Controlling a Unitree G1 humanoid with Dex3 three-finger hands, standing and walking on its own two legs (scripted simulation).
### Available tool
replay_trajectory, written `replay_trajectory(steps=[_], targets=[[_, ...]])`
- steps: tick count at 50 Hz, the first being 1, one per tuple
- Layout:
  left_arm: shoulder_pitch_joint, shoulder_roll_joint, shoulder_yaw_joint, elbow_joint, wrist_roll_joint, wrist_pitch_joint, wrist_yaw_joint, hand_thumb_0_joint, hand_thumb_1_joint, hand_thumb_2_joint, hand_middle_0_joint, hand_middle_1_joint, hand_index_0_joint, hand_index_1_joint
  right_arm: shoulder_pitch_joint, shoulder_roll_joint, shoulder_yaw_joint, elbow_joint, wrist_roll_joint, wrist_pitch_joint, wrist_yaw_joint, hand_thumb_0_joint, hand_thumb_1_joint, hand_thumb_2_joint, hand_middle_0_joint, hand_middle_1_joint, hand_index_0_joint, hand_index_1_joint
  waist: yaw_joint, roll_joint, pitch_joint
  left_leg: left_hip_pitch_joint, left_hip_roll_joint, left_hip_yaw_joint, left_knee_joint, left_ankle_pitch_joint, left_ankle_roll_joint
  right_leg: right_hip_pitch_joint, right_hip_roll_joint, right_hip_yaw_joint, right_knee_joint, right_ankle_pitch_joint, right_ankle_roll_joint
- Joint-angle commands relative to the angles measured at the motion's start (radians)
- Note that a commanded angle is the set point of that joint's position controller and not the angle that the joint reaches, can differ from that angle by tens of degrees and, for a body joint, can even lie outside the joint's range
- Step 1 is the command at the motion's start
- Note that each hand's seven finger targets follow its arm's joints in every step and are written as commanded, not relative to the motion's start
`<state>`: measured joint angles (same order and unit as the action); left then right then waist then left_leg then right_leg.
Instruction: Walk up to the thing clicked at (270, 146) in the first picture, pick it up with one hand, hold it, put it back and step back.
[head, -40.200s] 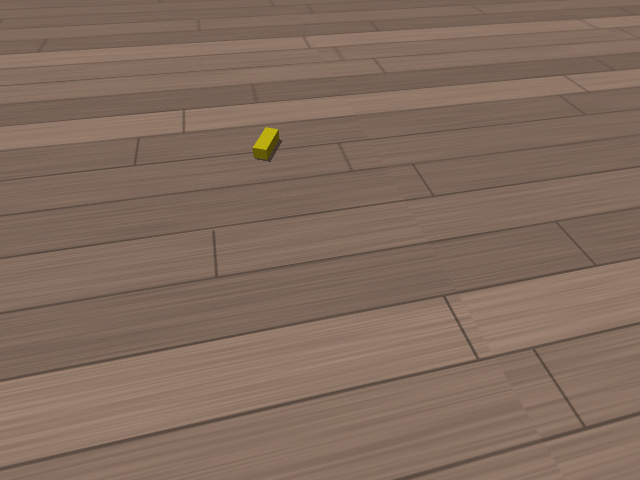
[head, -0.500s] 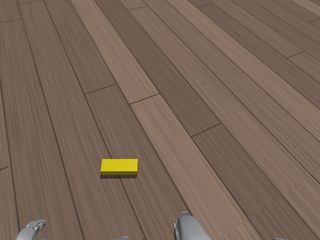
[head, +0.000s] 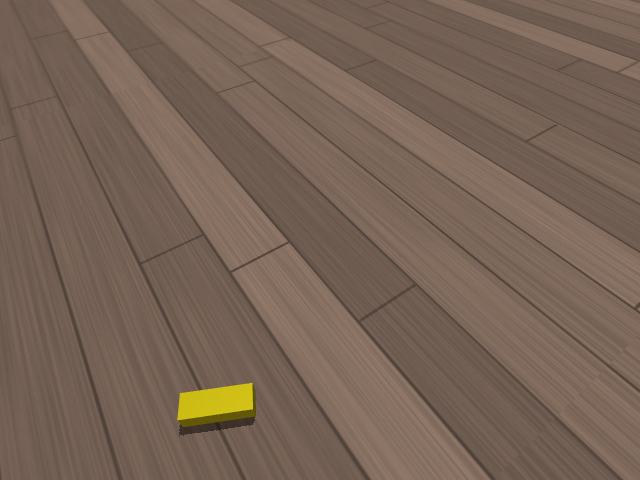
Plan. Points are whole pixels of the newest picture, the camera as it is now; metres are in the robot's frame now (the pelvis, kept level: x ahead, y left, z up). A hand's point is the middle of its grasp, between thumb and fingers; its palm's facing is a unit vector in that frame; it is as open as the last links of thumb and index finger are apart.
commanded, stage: walk up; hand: left
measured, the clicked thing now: (218, 404) +0.49 +0.30 -0.73
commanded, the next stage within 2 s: stand in 1.54 s
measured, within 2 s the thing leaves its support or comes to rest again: neither
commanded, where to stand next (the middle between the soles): +0.16 +0.02 m, yaw +5 degrees
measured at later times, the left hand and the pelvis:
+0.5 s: hand out of the picture +0.07 +0.33 -0.16, palm faces +0.09 -0.90 -0.43, open 7.4 cm; pelvis -0.03 +0.04 -0.02, yaw +6 degrees
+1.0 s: hand out of the picture +0.03 +0.26 -0.12, palm faces +0.07 -0.89 -0.45, open 7.4 cm; pelvis +0.01 -0.03 +0.00, yaw +5 degrees
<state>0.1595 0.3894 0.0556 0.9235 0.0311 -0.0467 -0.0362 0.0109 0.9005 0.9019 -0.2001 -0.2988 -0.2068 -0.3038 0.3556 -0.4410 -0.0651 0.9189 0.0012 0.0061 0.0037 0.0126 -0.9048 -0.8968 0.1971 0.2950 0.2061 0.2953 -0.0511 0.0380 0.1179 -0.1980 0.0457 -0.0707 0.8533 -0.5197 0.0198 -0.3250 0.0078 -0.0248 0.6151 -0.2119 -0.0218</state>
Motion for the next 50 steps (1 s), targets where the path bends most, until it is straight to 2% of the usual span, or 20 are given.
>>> replay_trajectory(steps=[1, 4, 7, 10, 17, 21, 22, 24, 25, 26, 29, 35, 39, 41, 43, 44, 45, 46, 48, 50], targets=[[0.018, 0.282, 0.073, -0.077, -0.016, -0.01, 0.038, 0.0, 0.9, 0.9, -0.2, -0.3, -0.2, -0.3, 0.053, -0.188, -0.041, -0.055, 0.002, -0.008, -0.017, 0.0, -0.9, -0.9, 0.2, 0.3, 0.2, 0.3, 0.055, -0.127, -0.047, -0.285, -0.023, -0.112, 0.233, 0.023, 0.019, 0.144, -0.302, 0.428, -0.368, -0.269, -0.151], [-0.002, 0.274, 0.071, -0.076, -0.026, -0.017, 0.06, 0.0, 0.9, 0.9, -0.2, -0.3, -0.2, -0.3, 0.093, -0.165, -0.042, -0.038, -0.01, 0.021, -0.01, 0.0, -0.9, -0.9, 0.2, 0.3, 0.2, 0.3, 0.036, -0.144, -0.047, -0.234, -0.038, -0.105, 0.216, 0.1, -0.007, 0.068, -0.255, 0.269, -0.329, -0.021, -0.111], [0.013, 0.259, 0.078, -0.097, -0.035, -0.012, 0.085, 0.0, 0.9, 0.9, -0.2, -0.3, -0.2, -0.3, 0.04, -0.157, -0.047, -0.07, -0.026, 0.051, -0.008, 0.0, -0.9, -0.9, 0.2, 0.3, 0.2, 0.3, 0.048, -0.126, -0.046, -0.263, -0.059, -0.132, 0.292, 0.091, -0.033, 0.068, -0.303, 0.22, -0.226, 0.462, -0.161], [-0.025, 0.237, 0.079, -0.13, -0.035, 0.001, 0.099, 0.0, 0.9, 0.9, -0.2, -0.3, -0.2, -0.3, 0.019, -0.149, -0.055, -0.105, -0.029, 0.061, -0.01, 0.0, -0.9, -0.9, 0.2, 0.3, 0.2, 0.3, 0.037, -0.158, -0.082, -0.272, -0.076, -0.12, 0.365, 0.068, -0.051, 0.063, -0.318, 0.164, -0.169, 0.66, -0.211], [-0.007, 0.239, 0.084, -0.169, 0.004, 0.023, 0.099, 0.0, 0.9, 0.9, -0.2, -0.3, -0.2, -0.3, -0.047, -0.154, -0.062, -0.156, -0.012, 0.048, -0.016, 0.0, -0.9, -0.9, 0.2, 0.3, 0.2, 0.3, 0.087, -0.224, -0.217, -0.29, -0.025, -0.02, 0.144, 0.065, -0.043, 0.214, -0.317, 0.157, -0.059, 0.44, -0.212], [-0.071, 0.264, 0.073, -0.175, -0.008, 0.048, 0.079, 0.0, 0.9, 0.9, -0.2, -0.3, -0.2, -0.3, 0.021, -0.138, -0.064, -0.107, -0.018, 0.01, -0.011, 0.0, -0.9, -0.9, 0.2, 0.3, 0.2, 0.3, 0.034, -0.241, -0.255, -0.042, -0.051, 0.09, -0.281, 0.216, -0.012, 0.09, -0.26, 0.118, 0.093, 0.237, -0.148], [-0.043, 0.227, 0.059, -0.168, -0.016, 0.059, 0.074, 0.0, 0.9, 0.9, -0.2, -0.3, -0.2, -0.3, 0.005, -0.146, -0.066, -0.098, -0.031, -0.006, -0.015, 0.0, -0.9, -0.9, 0.2, 0.3, 0.2, 0.3, 0.036, -0.163, -0.22, 0.015, -0.07, 0.059, -0.367, 0.241, -0.011, -0.006, -0.215, 0.093, 0.2, 0.116, -0.114], [0.031, 0.119, 0.029, -0.161, -0.027, 0.068, 0.069, 0.0, 0.9, 0.9, -0.2, -0.3, -0.2, -0.3, -0.08, -0.29, -0.083, -0.141, -0.054, -0.03, -0.026, 0.0, -0.9, -0.9, 0.2, 0.3, 0.2, 0.3, 0.084, 0.197, -0.172, 0.033, 0.277, -0.504, -0.453, 0.369, 0.123, -0.316, -0.006, 0.027, 0.449, -0.428, 0.006], [-0.087, 0.213, 0.055, -0.153, -0.015, 0.069, 0.085, 0.0, 0.9, 0.9, -0.2, -0.3, -0.2, -0.3, -0.089, -0.35, -0.087, -0.127, -0.027, -0.029, -0.022, 0.0, -0.9, -0.9, 0.2, 0.3, 0.2, 0.3, 0.004, 0.161, -0.146, -0.14, 0.368, -0.594, -0.494, 0.317, 0.266, -0.204, -0.027, 0.162, 0.485, -0.458, 0.008], [-0.116, 0.239, 0.057, -0.136, -0.012, 0.061, 0.078, 0.0, 0.9, 0.9, -0.2, -0.3, -0.2, -0.3, -0.153, -0.31, -0.079, -0.124, -0.025, -0.033, -0.027, 0.0, -0.9, -0.9, 0.2, 0.3, 0.2, 0.3, 0.029, 0.139, -0.08, -0.228, 0.354, -0.564, -0.504, 0.292, 0.285, -0.15, -0.062, 0.161, 0.48, -0.393, 0.008], [0.019, 0.207, 0.057, -0.068, -0.034, 0.064, 0.05, 0.0, 0.9, 0.9, -0.2, -0.3, -0.2, -0.3, -0.2, -0.204, -0.04, -0.124, -0.029, -0.061, -0.038, 0.0, -0.9, -0.9, 0.2, 0.3, 0.2, 0.3, 0.091, 0.118, -0.098, -0.058, 0.152, -0.186, -0.375, 0.471, 0.144, -0.171, -0.028, 0.14, 0.419, -0.231, 0.0], [-0.046, 0.252, 0.068, -0.098, 0.006, 0.027, 0.001, 0.0, 0.9, 0.9, -0.2, -0.3, -0.2, -0.3, 0.008, -0.295, -0.094, -0.103, -0.04, -0.075, -0.013, 0.0, -0.9, -0.9, 0.2, 0.3, 0.2, 0.3, -0.033, 0.178, -0.068, 0.183, 0.243, -0.394, -0.512, -0.126, 0.248, -0.341, -0.051, 0.052, 0.292, -0.379, 0.007], [-0.022, 0.234, 0.068, -0.104, 0.005, 0.001, -0.015, 0.0, 0.9, 0.9, -0.2, -0.3, -0.2, -0.3, 0.015, -0.289, -0.09, -0.122, -0.031, -0.081, -0.006, 0.0, -0.9, -0.9, 0.2, 0.3, 0.2, 0.3, -0.027, 0.173, -0.03, 0.163, 0.262, -0.356, -0.483, 0.12, 0.255, -0.291, -0.06, 0.042, 0.177, -0.382, -0.003], [0.075, 0.214, 0.068, -0.087, -0.003, -0.013, -0.015, 0.0, 0.9, 0.9, -0.2, -0.3, -0.2, -0.3, -0.055, -0.279, -0.081, -0.149, -0.026, -0.081, 0.001, 0.0, -0.9, -0.9, 0.2, 0.3, 0.2, 0.3, 0.034, 0.194, -0.054, 0.053, 0.226, -0.246, -0.424, 0.32, 0.224, -0.114, -0.052, -0.001, 0.083, -0.274, -0.016], [0.28, 0.202, 0.081, -0.019, -0.009, -0.024, -0.002, 0.0, 0.9, 0.9, -0.2, -0.3, -0.2, -0.3, -0.181, -0.218, -0.056, -0.184, -0.021, -0.066, 0.006, 0.0, -0.9, -0.9, 0.2, 0.3, 0.2, 0.3, 0.164, 0.122, -0.101, -0.146, 0.103, -0.065, -0.216, 0.386, 0.129, 0.211, 0.01, -0.078, -0.124, -0.08, -0.016], [0.372, 0.265, 0.099, 0.01, 0.0, -0.032, 0.017, 0.0, 0.9, 0.9, -0.2, -0.3, -0.2, -0.3, -0.204, -0.128, -0.03, -0.199, -0.011, -0.055, 0.002, 0.0, -0.9, -0.9, 0.2, 0.3, 0.2, 0.3, 0.206, -0.095, -0.104, -0.306, 0.004, 0.029, 0.075, 0.318, 0.065, 0.343, -0.065, 0.086, -0.228, -0.087, -0.002], [0.372, 0.363, 0.112, -0.012, 0.006, -0.044, 0.036, 0.0, 0.9, 0.9, -0.2, -0.3, -0.2, -0.3, -0.183, -0.049, -0.003, -0.223, 0.0, -0.047, -0.008, 0.0, -0.9, -0.9, 0.2, 0.3, 0.2, 0.3, 0.187, -0.31, -0.052, -0.544, -0.129, 0.005, 0.236, -0.042, 0.002, 0.351, -0.327, 0.539, -0.359, -0.103, -0.039], [0.265, 0.388, 0.104, -0.052, 0.003, -0.037, 0.036, 0.0, 0.9, 0.9, -0.2, -0.3, -0.2, -0.3, -0.194, -0.147, -0.032, -0.21, -0.003, -0.03, -0.023, 0.0, -0.9, -0.9, 0.2, 0.3, 0.2, 0.3, 0.149, -0.145, -0.032, -0.525, -0.101, -0.09, 0.262, -0.054, -0.004, 0.26, -0.427, 0.667, -0.396, -0.166, -0.121], [0.176, 0.351, 0.097, -0.083, -0.013, -0.04, 0.043, 0.0, 0.9, 0.9, -0.2, -0.3, -0.2, -0.3, -0.125, -0.207, -0.05, -0.145, 0.004, -0.025, -0.021, 0.0, -0.9, -0.9, 0.2, 0.3, 0.2, 0.3, 0.09, -0.052, 0.045, -0.474, -0.045, -0.148, 0.279, 0.045, 0.004, 0.173, -0.38, 0.516, -0.386, -0.131, -0.11], [0.141, 0.287, 0.075, -0.077, -0.026, -0.055, 0.065, 0.0, 0.9, 0.9, -0.2, -0.3, -0.2, -0.3, -0.019, -0.161, -0.045, -0.073, 0.006, -0.001, -0.002, 0.0, -0.9, -0.9, 0.2, 0.3, 0.2, 0.3, 0.038, -0.055, 0.021, -0.387, -0.066, -0.163, 0.23, 0.2, 0.001, 0.182, -0.249, 0.252, -0.327, 0.158, 0.049]])
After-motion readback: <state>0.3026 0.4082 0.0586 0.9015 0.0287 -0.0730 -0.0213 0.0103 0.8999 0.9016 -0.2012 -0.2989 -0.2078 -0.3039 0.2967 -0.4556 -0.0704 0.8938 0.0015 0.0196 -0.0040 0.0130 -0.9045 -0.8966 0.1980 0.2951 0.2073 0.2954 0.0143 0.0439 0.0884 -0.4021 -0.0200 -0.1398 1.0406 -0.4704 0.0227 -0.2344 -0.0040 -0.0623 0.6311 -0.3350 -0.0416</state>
